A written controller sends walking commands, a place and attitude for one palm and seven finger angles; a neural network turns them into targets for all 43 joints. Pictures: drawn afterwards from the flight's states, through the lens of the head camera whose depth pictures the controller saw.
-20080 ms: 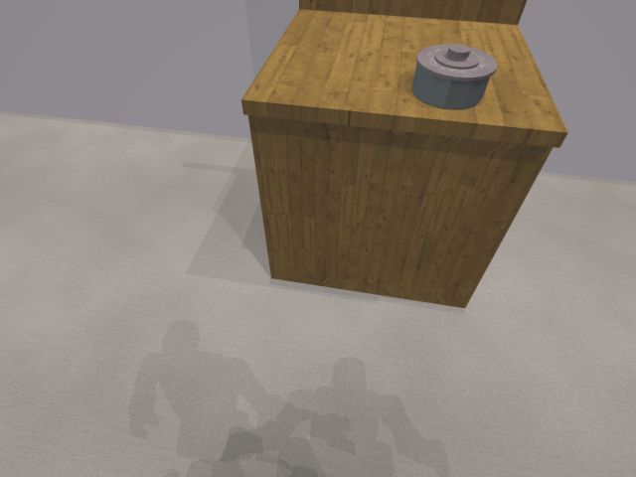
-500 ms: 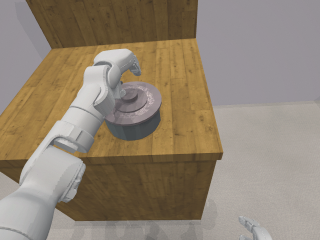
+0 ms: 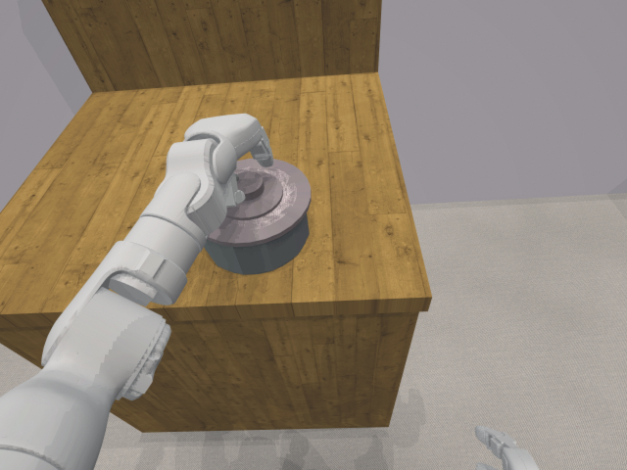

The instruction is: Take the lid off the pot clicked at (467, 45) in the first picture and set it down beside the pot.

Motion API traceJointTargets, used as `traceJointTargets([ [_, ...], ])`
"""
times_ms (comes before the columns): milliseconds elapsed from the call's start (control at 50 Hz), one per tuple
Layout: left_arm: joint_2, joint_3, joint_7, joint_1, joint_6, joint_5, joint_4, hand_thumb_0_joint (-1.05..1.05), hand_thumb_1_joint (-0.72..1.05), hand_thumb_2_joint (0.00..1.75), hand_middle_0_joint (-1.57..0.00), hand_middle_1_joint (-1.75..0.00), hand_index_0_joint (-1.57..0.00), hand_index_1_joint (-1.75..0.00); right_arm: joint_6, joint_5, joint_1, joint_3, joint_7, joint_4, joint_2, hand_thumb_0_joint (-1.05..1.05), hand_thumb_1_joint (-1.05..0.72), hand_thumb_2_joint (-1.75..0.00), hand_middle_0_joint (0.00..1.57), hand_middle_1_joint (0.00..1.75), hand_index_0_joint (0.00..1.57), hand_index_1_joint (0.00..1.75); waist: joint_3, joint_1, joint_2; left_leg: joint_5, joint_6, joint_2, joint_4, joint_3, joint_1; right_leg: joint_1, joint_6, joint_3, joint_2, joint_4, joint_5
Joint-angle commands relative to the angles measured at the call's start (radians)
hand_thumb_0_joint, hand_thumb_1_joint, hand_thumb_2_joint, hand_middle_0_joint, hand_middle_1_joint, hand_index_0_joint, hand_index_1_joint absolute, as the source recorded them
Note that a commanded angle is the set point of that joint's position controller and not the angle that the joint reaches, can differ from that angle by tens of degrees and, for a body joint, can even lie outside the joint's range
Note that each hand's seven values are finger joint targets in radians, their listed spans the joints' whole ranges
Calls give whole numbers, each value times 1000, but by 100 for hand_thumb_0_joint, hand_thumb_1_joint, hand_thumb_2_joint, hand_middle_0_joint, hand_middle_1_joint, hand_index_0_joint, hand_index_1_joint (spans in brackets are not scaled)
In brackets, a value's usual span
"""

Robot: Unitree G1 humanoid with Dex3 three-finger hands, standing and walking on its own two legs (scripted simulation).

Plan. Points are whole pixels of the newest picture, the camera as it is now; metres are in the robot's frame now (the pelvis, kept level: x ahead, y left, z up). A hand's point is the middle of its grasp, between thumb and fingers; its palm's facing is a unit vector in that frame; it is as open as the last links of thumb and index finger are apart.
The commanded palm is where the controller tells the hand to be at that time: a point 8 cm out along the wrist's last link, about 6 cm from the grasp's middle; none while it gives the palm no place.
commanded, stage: lower the open fingers around the knob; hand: left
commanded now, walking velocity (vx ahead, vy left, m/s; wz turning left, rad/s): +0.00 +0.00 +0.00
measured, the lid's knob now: (246, 185) +0.48 +0.10 +0.11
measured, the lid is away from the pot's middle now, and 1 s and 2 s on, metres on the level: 0.00 0.00 0.01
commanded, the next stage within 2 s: close the fingers and squeeze the knob in 0.50 s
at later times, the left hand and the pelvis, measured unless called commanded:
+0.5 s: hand (239, 185) +0.45 +0.10 +0.14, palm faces -0.31 -0.06 -0.95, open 9.9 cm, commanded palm +0.44 +0.10 +0.20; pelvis +0.00 +0.00 +0.00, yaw +0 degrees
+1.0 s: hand (242, 187) +0.45 +0.10 +0.13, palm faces -0.32 -0.06 -0.94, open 9.3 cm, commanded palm +0.44 +0.10 +0.20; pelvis +0.01 +0.00 +0.00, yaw +0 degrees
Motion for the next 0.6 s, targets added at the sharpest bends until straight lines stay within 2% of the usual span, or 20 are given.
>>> traceJointTargets([
  [0,205,113,48,-526,-2,17,-136,0,-32,154,-86,-8,-86,-8,-42,-5,-62,-37,-10,-130,-101,0,-90,-90,20,30,20,30,-367,-2,-136,260,42,-21,4,-49,252,9,-35,-3,49,-54,424],
  [20,202,102,48,-549,-3,25,-155,0,-32,154,-86,-8,-86,-8,-44,-5,-71,-34,-7,-131,-97,0,-90,-90,20,30,20,30,-375,-1,-139,257,38,-22,1,-51,260,7,-34,-4,50,-45,424],
  [60,156,63,46,-544,-2,25,-155,0,-32,154,-86,-8,-86,-8,-45,-5,-66,-37,-7,-130,-94,0,-90,-90,20,30,20,30,-377,-8,-121,266,41,-25,8,-49,278,-12,-33,-5,52,-47,426],
  [100,176,94,45,-510,-7,9,-150,0,-32,154,-86,-8,-86,-8,-44,-7,-60,-40,-7,-133,-101,0,-90,-90,20,30,20,30,-382,-5,-141,287,44,-23,12,-53,267,7,-35,-5,50,-50,447],
  [120,196,105,46,-518,-10,21,-147,0,-32,154,-86,-8,-86,-8,-43,-8,-64,-37,-6,-130,-101,0,-90,-90,20,30,20,30,-387,-3,-142,286,41,-22,11,-51,269,8,-33,-4,51,-43,451],
  [140,176,87,46,-531,-12,23,-167,0,-32,154,-86,-8,-86,-8,-43,-7,-60,-41,-7,-130,-98,0,-90,-90,20,30,20,30,-391,-8,-143,299,44,-23,14,-47,283,4,-31,-2,52,-46,464],
  [180,177,90,51,-483,-12,26,-109,0,-32,154,-86,-8,-86,-8,-41,-5,-54,-37,-9,-124,-97,0,-90,-90,20,30,20,30,-361,-7,-146,285,44,-24,15,-43,264,-7,-31,-4,55,-49,448],
  [200,163,88,51,-472,-20,10,-116,0,-32,154,-86,-8,-86,-8,-37,-7,-45,-40,-9,-125,-103,0,-90,-90,20,30,20,30,-358,-8,-140,292,44,-21,11,-46,254,-4,-34,-9,51,-52,450],
  [220,205,116,57,-504,-24,23,-143,0,-32,154,-86,-8,-86,-8,-37,-7,-54,-38,-8,-124,-102,0,-90,-90,20,30,20,30,-370,-3,-145,286,40,-18,10,-47,259,3,-33,-6,52,-45,452],
  [260,127,48,63,-528,-22,25,-141,0,-32,154,-86,-8,-86,-8,-35,-4,-51,-41,-8,-121,-93,0,-90,-90,20,30,20,30,-357,-19,-133,287,40,-17,12,-49,279,-35,-33,-10,57,-47,428],
  [280,136,61,69,-499,-15,26,-110,0,-32,154,-86,-8,-86,-8,-33,-4,-43,-43,-7,-114,-96,0,-90,-90,20,30,20,30,-351,-16,-121,286,39,-15,14,-48,281,-47,-34,-12,59,-46,415],
  [300,122,64,69,-464,-17,11,-90,0,-32,154,-86,-8,-86,-8,-31,-7,-39,-42,-6,-121,-99,0,-90,-90,20,30,20,30,-346,-12,-141,280,41,-18,12,-51,255,-33,-36,-14,56,-51,415],
  [320,179,109,76,-452,-15,19,-62,0,-32,154,-86,-8,-86,-8,-29,-7,-41,-39,-8,-114,-103,0,-90,-90,20,30,20,30,-348,-4,-156,248,38,-15,5,-48,242,-20,-33,-11,56,-46,400],
  [360,165,88,78,-496,-13,22,-82,0,-32,154,-86,-8,-86,-8,-29,-4,-45,-39,-10,-115,-100,0,-90,-90,20,30,20,30,-354,-10,-149,245,40,-18,7,-41,244,-19,-32,-8,54,-46,415],
  [400,100,46,74,-477,-13,12,-100,0,-32,154,-86,-8,-86,-8,-29,-6,-49,-42,-6,-127,-94,0,-90,-90,20,30,20,30,-371,-13,-133,282,41,-17,13,-51,260,-31,-36,-13,54,-45,415],
  [460,154,84,78,-487,-5,21,-89,0,-32,154,-86,-8,-86,-8,-26,-6,-41,-41,-6,-116,-100,0,-90,-90,20,30,20,30,-371,-10,-139,275,39,-15,12,-49,263,-25,-34,-11,57,-42,417],
  [500,120,64,74,-496,-13,7,-149,0,-32,154,-86,-8,-86,-8,-27,-8,-49,-45,-3,-131,-98,0,-90,-90,20,30,20,30,-398,-10,-128,309,42,-14,18,-52,277,-17,-36,-10,52,-43,442],
  [520,143,77,76,-496,-14,18,-160,0,-32,154,-86,-8,-86,-8,-28,-7,-56,-45,-1,-129,-97,0,-90,-90,20,30,20,30,-398,-8,-122,328,40,-12,23,-55,293,-22,-37,-11,55,-36,446],
  [540,111,51,73,-472,-8,17,-134,0,-32,154,-86,-8,-86,-8,-27,-6,-53,-44,1,-126,-94,0,-90,-90,20,30,20,30,-381,-13,-143,323,42,-15,24,-52,289,-30,-33,-11,59,-41,447],
  [580,178,106,79,-460,-3,20,-99,0,-32,154,-86,-8,-86,-8,-24,-5,-49,-39,-3,-121,-101,0,-90,-90,20,30,20,30,-354,-1,-164,279,40,-15,9,-47,247,-9,-32,-12,59,-44,431],
])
